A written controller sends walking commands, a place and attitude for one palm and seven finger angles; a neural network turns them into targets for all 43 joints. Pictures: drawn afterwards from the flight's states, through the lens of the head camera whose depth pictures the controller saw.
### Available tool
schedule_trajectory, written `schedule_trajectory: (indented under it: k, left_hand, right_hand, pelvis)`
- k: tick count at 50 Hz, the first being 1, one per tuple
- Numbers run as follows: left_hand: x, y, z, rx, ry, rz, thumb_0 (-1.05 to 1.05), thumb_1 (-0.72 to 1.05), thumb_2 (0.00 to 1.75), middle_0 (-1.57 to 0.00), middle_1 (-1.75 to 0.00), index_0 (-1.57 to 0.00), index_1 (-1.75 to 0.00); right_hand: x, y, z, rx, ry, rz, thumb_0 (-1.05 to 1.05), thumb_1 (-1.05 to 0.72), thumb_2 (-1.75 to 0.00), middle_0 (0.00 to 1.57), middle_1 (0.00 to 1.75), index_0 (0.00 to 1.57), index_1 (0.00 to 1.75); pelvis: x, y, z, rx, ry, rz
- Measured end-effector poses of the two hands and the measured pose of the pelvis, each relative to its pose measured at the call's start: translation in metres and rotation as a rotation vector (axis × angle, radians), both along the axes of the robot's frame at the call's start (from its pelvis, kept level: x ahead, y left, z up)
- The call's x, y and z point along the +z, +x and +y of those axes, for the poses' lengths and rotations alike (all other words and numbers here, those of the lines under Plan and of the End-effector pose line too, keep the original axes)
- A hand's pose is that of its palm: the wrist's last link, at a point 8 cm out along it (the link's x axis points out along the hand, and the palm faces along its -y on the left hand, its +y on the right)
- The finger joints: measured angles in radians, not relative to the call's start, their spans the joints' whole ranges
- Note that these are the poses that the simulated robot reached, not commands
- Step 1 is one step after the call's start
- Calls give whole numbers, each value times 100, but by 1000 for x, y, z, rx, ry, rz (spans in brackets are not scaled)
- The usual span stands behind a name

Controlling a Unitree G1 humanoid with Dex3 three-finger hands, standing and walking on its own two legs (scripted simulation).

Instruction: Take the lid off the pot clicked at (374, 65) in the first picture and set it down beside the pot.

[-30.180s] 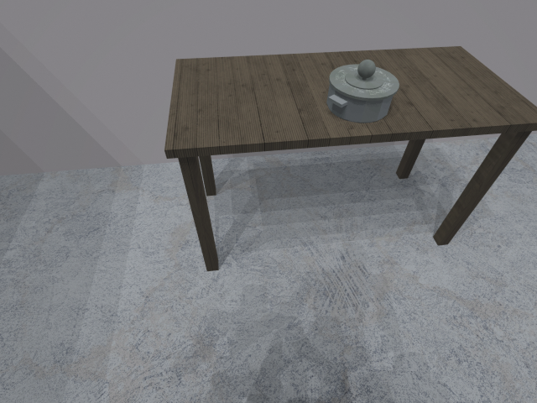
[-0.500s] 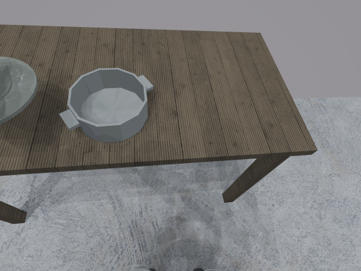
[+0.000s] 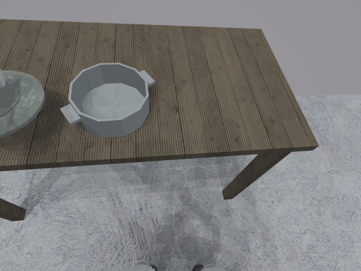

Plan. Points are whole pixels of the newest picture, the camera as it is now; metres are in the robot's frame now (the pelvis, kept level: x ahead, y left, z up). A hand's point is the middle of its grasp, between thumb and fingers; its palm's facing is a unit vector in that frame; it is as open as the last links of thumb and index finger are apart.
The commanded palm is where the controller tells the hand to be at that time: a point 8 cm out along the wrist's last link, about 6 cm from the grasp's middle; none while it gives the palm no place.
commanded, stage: lower the lid onto the table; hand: left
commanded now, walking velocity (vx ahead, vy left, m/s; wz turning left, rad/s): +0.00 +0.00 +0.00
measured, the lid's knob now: out of the picture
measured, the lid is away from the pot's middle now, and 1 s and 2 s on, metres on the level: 0.24 0.24 0.25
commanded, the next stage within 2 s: open the fingers wide in 1.40 s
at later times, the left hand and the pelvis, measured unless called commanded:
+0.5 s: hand out of the picture +0.47 +0.38 +0.09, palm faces -0.46 -0.15 -0.88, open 7.8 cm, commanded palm +0.55 +0.38 +0.15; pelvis +0.00 +0.01 -0.01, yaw +0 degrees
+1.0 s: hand out of the picture +0.46 +0.37 +0.05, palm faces -0.49 -0.14 -0.86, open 7.8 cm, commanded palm +0.56 +0.38 +0.12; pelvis -0.01 +0.00 -0.02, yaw -1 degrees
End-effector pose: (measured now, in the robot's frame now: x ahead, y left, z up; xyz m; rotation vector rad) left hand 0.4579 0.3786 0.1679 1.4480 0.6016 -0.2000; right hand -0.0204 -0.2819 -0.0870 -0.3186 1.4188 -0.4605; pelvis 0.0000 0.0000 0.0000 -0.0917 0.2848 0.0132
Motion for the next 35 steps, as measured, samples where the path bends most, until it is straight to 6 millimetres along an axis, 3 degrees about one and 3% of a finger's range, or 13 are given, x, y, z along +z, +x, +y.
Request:
schedule_trajectory:
  k: [11, 21, 35]
  left_hand:
    - [-11, 9, -6, -26, -1, -9, -1, 30, 62, -61, -98, -58, -99]
    - [-16, 15, 1, -7, -12, -27, -1, 30, 62, -61, -98, -58, -98]
    - [-40, 10, 4, -8, -21, 7, 0, 30, 62, -60, -98, -58, -98]
  right_hand:
    - [1, 0, 3, -1, -11, -10, 0, -90, -90, 21, 30, 20, 30]
    - [-1, -4, 9, -8, -8, 14, 0, -90, -90, 21, 30, 20, 30]
    - [-5, -10, 9, -17, -8, 50, 0, -90, -90, 21, 30, 20, 30]
  pelvis:
    - [-2, 0, 4, -5, -2, 8]
    - [-4, 2, 7, -4, -6, 30]
    - [-10, -2, 5, -4, -13, 53]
